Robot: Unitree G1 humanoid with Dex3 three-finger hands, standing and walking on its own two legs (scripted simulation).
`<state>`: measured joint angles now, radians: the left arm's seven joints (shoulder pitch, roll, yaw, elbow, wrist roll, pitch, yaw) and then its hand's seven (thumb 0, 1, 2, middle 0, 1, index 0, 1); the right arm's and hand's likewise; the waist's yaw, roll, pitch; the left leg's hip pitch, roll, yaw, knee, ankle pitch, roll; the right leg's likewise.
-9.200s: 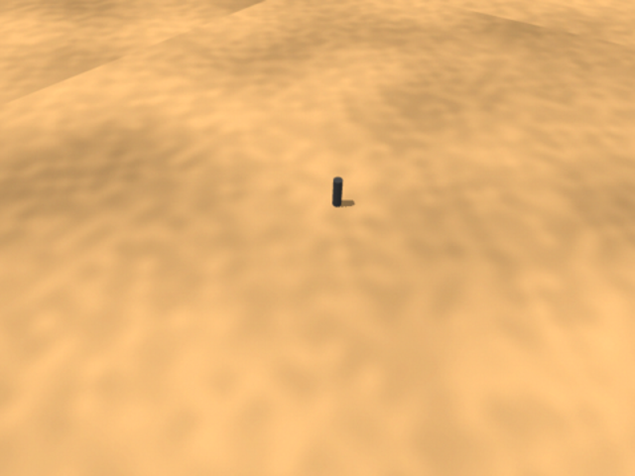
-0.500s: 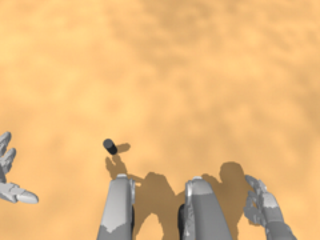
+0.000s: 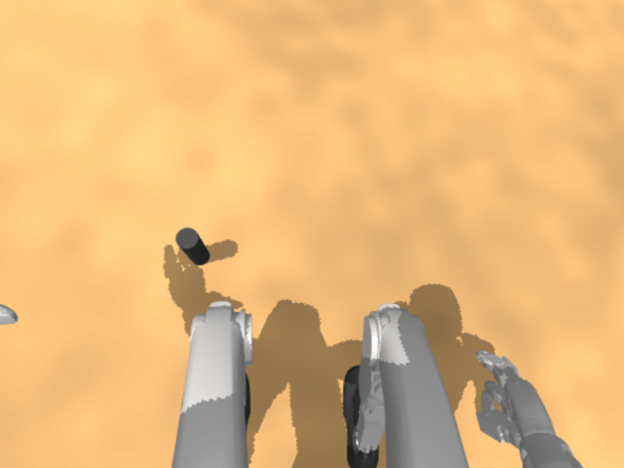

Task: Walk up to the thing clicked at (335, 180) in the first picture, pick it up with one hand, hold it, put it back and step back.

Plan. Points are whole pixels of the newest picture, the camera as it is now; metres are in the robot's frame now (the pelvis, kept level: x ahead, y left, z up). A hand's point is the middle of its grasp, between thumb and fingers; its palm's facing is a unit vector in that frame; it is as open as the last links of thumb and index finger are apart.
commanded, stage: go down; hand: left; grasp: from the side
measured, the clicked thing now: (194, 248) +0.45 +0.24 -0.39
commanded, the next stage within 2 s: approach in 1.06 s
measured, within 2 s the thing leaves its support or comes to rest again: neither
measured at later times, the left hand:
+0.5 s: hand out of the picture +0.36 +0.41 -0.06, palm faces +0.21 -0.97 -0.15, open 17.2 cm
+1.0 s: hand out of the picture +0.36 +0.42 -0.08, palm faces +0.21 -0.97 -0.13, open 17.2 cm
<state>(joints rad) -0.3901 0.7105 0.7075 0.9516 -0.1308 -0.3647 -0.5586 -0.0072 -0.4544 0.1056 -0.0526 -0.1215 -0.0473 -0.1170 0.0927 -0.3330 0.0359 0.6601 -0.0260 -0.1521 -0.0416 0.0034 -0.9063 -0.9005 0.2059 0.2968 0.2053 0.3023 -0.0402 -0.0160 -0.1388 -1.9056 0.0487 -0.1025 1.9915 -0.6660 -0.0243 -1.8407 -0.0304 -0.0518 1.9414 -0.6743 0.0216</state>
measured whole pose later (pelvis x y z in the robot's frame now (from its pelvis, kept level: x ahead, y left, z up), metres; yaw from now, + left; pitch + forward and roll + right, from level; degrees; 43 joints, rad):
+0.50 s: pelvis -0.01 +0.00 -0.06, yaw -1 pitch +32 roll -6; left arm -0.50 0.82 0.79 1.01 -0.15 -0.37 -0.65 -0.01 -0.47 0.10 -0.04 -0.09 -0.03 -0.09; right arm 0.08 -0.35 0.07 0.67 -0.04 -0.16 -0.03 0.00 -0.92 -0.91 0.21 0.30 0.21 0.30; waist -0.05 -0.03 -0.10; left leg -2.07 0.04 -0.13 2.18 -0.67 -0.03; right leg -2.00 -0.03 -0.06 2.12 -0.68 0.02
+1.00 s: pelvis -0.01 +0.00 -0.08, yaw -2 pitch +32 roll -7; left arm -0.54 0.85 0.82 1.02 -0.17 -0.37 -0.67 -0.01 -0.49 0.10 -0.04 -0.09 -0.03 -0.09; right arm 0.09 -0.36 0.08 0.67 -0.04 -0.15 -0.02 0.00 -0.92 -0.91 0.21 0.30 0.21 0.30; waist -0.07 -0.03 -0.09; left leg -2.14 0.03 -0.14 2.25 -0.67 -0.02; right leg -2.05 -0.03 -0.06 2.18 -0.68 0.03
